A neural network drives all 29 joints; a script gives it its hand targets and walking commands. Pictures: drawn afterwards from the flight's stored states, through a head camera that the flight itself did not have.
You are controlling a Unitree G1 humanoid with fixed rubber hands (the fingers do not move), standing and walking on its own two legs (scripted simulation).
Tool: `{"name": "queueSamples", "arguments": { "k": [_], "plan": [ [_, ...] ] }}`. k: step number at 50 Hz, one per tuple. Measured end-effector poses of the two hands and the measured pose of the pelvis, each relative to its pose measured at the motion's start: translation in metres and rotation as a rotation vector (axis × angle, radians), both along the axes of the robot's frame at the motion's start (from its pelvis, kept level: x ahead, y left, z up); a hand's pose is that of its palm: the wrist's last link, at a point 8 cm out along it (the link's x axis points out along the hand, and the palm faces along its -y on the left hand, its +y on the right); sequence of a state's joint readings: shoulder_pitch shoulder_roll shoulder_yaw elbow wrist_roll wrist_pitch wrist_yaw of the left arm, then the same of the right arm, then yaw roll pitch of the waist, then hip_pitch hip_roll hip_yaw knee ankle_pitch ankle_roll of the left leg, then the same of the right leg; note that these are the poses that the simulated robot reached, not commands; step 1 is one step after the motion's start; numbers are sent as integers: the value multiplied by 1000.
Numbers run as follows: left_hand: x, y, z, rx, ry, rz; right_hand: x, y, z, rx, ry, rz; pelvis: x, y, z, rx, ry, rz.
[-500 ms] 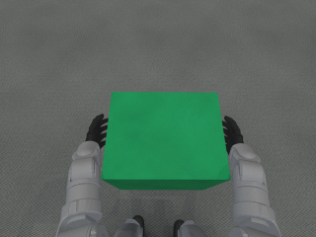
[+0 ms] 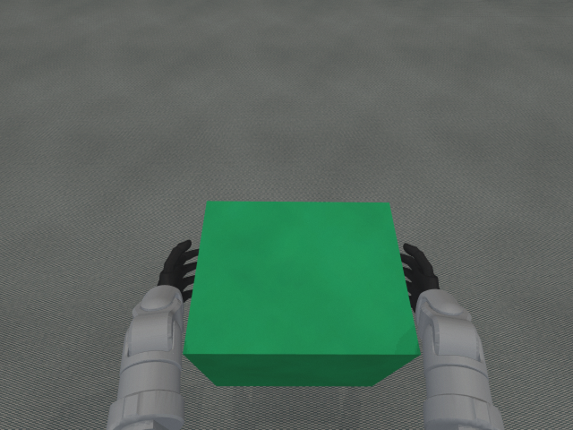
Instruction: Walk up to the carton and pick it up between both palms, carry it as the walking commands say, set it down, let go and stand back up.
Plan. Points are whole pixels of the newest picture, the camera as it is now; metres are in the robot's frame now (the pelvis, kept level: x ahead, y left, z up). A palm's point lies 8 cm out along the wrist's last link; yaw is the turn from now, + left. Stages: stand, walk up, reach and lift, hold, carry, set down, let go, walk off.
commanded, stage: reach and lift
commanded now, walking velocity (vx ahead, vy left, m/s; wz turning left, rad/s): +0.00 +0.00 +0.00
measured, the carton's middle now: (296, 301) +0.33 +0.00 -0.06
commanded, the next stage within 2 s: hold in 1.20 s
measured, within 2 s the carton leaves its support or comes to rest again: neither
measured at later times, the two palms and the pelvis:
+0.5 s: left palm (163, 285) +0.30 +0.18 +0.05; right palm (438, 288) +0.29 -0.19 +0.05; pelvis +0.01 -0.01 +0.01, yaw +0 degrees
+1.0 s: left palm (162, 291) +0.29 +0.18 +0.05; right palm (440, 294) +0.29 -0.19 +0.05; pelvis +0.01 -0.01 +0.01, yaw +0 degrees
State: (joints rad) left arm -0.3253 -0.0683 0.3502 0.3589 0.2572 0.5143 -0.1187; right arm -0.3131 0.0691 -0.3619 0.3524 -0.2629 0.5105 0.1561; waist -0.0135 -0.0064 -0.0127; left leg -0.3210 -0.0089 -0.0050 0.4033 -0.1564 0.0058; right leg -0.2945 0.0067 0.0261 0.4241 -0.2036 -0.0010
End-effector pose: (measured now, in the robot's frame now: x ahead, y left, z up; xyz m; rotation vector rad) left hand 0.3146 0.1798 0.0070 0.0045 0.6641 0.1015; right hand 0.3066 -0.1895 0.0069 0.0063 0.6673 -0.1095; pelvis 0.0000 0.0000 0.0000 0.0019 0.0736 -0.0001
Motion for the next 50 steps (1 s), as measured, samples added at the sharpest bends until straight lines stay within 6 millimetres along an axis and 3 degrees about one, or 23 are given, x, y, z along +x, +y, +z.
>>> {"name": "queueSamples", "arguments": {
  "k": [23, 50],
  "plan": [
    [-12, -1, 43, 1, -48, -2, -12, -1, 46, -2, -48, -10, 9, -5, 7, 2, -169, 5],
    [-22, -2, 44, 2, -31, 10, -20, -2, 44, -2, -31, -6, 11, -6, 7, 1, -180, 0]
  ]
}}
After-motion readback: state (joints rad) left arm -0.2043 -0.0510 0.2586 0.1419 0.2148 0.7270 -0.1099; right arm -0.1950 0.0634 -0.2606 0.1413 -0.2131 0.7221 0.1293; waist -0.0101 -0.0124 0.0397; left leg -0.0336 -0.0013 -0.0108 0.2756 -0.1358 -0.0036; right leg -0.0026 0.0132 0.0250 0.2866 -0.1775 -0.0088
